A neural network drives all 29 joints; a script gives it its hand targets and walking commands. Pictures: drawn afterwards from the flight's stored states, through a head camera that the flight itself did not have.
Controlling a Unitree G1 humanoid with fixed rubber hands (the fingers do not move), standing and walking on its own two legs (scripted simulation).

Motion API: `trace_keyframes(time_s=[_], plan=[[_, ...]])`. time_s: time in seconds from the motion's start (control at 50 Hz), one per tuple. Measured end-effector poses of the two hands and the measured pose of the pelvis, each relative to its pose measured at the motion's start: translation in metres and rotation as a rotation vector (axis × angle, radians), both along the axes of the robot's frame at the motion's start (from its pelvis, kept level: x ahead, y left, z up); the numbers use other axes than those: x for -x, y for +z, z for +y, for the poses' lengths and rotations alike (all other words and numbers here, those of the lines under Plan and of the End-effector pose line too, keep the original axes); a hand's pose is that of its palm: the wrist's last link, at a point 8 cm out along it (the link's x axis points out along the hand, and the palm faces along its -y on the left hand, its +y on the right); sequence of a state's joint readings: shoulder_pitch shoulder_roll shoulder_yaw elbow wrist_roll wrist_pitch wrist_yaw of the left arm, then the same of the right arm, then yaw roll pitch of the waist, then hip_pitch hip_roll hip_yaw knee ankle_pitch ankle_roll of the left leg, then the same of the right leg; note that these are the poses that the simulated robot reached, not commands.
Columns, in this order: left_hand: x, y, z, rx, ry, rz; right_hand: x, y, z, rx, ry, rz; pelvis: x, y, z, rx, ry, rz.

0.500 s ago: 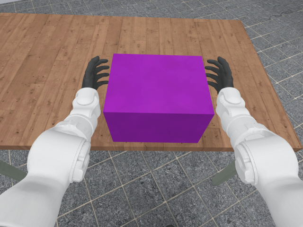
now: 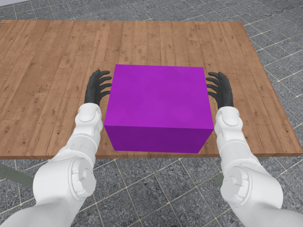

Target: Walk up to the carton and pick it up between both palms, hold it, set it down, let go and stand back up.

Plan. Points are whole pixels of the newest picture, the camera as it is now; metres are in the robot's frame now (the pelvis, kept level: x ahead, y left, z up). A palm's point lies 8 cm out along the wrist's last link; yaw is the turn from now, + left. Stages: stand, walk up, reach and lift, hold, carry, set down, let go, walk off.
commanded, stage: reach and lift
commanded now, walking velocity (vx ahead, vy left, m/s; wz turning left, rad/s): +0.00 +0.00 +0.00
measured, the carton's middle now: (157, 109) +0.45 -0.03 -0.01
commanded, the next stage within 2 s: none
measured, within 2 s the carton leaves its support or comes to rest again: leaves its support in 0.80 s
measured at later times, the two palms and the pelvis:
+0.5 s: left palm (91, 101) +0.44 +0.16 +0.06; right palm (223, 104) +0.42 -0.20 +0.06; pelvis +0.01 +0.01 +0.00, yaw +0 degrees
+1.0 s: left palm (79, 108) +0.39 +0.17 +0.09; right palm (227, 109) +0.38 -0.18 +0.09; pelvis -0.01 +0.01 +0.00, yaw +2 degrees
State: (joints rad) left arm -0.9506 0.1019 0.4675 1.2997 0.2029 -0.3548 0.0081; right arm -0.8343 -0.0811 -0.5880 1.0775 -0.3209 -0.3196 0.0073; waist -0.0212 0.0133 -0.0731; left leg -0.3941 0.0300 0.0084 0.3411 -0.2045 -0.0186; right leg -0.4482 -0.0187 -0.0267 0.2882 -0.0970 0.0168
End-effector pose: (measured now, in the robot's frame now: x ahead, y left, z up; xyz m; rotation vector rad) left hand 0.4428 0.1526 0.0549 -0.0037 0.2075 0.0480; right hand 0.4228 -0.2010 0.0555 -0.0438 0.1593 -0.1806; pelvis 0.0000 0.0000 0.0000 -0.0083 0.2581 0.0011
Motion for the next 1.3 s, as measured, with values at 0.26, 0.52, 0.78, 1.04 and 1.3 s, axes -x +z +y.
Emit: trace_keyframes(time_s=[0.26, 0.52, 0.78, 1.04, 1.3], plan=[[-0.002, 0.0, 0.002, -0.017, -0.012, -0.001, 0.002, 0.001, 0.002, 0.025, -0.008, 0.004, -0.011, 0.001, 0.006, 0.011, -0.002, -0.045], [0.006, 0.001, 0.005, -0.037, -0.008, 0.001, 0.008, 0.001, 0.006, 0.027, -0.003, 0.005, -0.013, 0.002, 0.005, 0.014, 0.007, -0.074], [0.036, 0.006, 0.014, -0.045, 0.01, 0.028, 0.031, 0.006, 0.015, 0.026, 0.017, 0.027, -0.005, 0.003, 0.006, 0.016, 0.027, -0.128], [0.054, 0.045, 0.016, -0.035, 0.013, 0.011, 0.049, 0.043, 0.017, 0.01, 0.014, 0.004, 0.016, 0.005, 0.005, 0.003, 0.031, -0.206], [0.065, 0.056, 0.016, -0.048, 0.012, 0.014, 0.06, 0.049, 0.017, 0.011, 0.015, 0.004, 0.02, 0.006, 0.004, 0.0, 0.029, -0.243]])
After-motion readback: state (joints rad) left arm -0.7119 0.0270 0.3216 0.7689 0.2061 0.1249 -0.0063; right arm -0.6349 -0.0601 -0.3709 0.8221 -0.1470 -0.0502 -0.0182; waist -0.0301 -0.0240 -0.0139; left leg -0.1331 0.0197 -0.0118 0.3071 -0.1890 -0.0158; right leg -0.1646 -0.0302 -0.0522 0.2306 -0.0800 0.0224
